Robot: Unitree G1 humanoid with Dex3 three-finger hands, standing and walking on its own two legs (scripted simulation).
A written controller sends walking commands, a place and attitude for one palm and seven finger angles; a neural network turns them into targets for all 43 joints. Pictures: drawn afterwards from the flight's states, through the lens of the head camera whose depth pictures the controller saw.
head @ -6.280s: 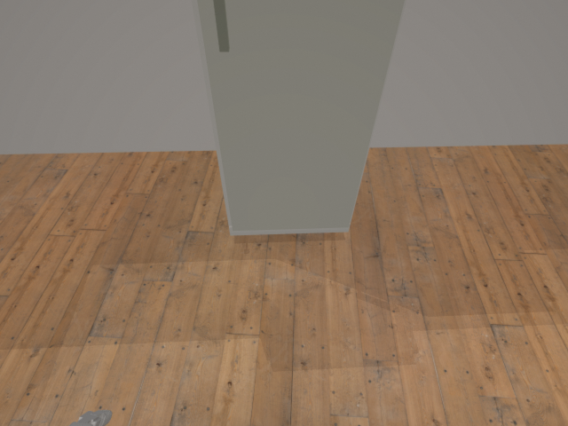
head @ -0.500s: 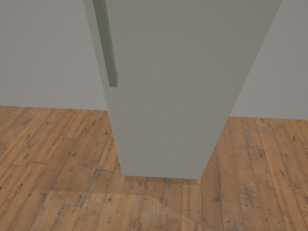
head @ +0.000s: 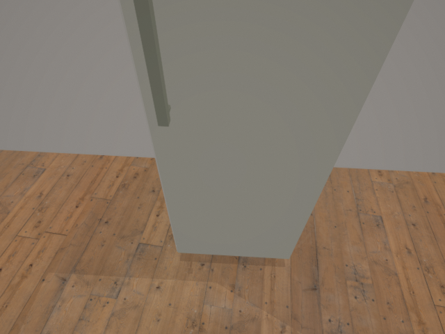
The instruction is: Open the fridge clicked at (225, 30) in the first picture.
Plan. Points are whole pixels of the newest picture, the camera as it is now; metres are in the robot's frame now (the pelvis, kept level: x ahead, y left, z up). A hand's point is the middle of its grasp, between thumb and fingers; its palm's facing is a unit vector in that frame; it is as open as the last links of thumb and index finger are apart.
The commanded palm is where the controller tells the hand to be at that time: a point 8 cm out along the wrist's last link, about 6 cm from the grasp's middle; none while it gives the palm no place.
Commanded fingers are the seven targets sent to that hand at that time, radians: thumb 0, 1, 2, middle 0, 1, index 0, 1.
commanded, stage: look again from close up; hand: left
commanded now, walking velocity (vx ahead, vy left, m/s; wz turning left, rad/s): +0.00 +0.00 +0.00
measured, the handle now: (157, 63) +0.54 +0.17 +0.22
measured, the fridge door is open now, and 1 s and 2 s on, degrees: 0 0 0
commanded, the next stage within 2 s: shuffle to correct the standing spot in 1.08 s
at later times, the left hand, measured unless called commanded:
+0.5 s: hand out of the picture +0.07 +0.24 -0.16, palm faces -0.02 -0.95 -0.32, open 7.4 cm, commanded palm none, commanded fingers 0.00 0.90 0.90 -0.20 -0.30 -0.20 -0.30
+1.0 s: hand out of the picture +0.08 +0.25 -0.16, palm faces -0.03 -0.95 -0.32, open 7.4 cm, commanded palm none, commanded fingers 0.00 0.90 0.90 -0.20 -0.30 -0.20 -0.30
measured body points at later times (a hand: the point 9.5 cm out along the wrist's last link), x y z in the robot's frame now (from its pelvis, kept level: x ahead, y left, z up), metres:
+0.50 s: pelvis +0.01 +0.00 +0.00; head +0.01 +0.01 +0.45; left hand +0.08 +0.29 -0.14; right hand +0.07 -0.29 -0.13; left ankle -0.02 +0.11 -0.75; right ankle +0.04 -0.11 -0.75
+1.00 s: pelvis +0.02 +0.00 +0.00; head +0.02 +0.01 +0.45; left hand +0.08 +0.30 -0.14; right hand +0.08 -0.29 -0.13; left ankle -0.02 +0.11 -0.75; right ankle +0.04 -0.11 -0.75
